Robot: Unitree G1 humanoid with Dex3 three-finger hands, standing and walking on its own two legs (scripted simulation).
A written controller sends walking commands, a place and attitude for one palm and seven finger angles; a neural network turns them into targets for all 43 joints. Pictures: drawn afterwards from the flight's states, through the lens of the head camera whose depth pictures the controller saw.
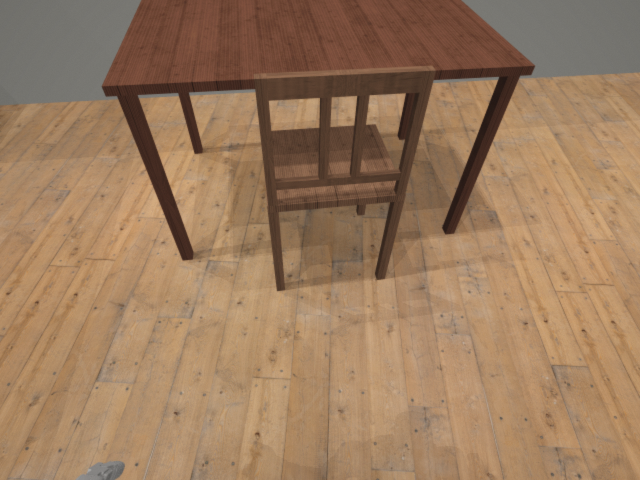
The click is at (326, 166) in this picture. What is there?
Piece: chair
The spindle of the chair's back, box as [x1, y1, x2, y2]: [318, 97, 331, 179]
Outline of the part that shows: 331,97 320,98 318,167 319,179 327,178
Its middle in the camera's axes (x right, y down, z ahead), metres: +0.01 -0.26 +1.01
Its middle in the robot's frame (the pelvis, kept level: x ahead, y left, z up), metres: +0.92 +0.04 -0.11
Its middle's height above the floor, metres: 0.66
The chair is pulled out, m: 0.00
